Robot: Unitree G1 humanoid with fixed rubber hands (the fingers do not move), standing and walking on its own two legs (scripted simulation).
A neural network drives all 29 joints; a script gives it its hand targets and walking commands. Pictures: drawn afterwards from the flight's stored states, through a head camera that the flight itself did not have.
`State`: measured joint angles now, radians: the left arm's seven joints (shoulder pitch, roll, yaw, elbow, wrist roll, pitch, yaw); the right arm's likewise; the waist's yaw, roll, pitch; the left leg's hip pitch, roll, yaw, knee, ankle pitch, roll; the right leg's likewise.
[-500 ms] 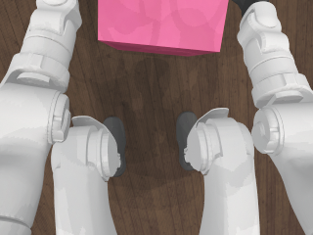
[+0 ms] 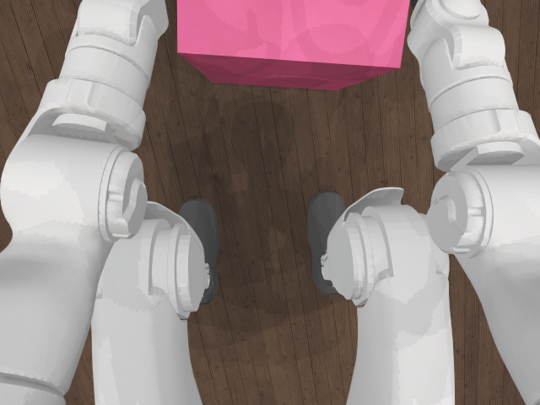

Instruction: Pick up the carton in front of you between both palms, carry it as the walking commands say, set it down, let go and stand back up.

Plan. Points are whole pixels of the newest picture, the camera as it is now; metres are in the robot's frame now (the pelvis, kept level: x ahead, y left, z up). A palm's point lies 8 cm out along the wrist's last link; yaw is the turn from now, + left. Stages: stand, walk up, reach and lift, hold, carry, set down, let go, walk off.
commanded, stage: reach and lift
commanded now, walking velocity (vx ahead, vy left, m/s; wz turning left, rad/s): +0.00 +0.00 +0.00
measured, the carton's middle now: out of the picture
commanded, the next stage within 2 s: none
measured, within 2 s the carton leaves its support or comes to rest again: leaves its support in 0.02 s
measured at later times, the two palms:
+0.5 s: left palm out of the picture +0.51 +0.13 +0.04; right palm out of the picture +0.49 -0.17 +0.04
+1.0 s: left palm out of the picture +0.47 +0.14 +0.18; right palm out of the picture +0.46 -0.16 +0.19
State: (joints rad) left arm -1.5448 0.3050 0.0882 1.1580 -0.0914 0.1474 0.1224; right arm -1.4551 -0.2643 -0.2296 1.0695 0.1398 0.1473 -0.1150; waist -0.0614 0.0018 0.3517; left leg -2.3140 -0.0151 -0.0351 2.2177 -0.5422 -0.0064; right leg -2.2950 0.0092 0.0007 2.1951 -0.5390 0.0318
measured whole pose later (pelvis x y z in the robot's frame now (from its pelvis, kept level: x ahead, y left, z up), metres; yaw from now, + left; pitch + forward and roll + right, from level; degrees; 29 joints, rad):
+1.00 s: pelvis +0.04 +0.00 +0.22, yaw +2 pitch +37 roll -1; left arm -0.79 -0.07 0.40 0.63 0.21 0.38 0.05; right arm -0.74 0.08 -0.45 0.56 -0.20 0.40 -0.02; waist -0.03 0.02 -0.25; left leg -1.64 -0.05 -0.05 1.48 -0.49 -0.02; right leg -1.63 0.03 0.04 1.48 -0.49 0.03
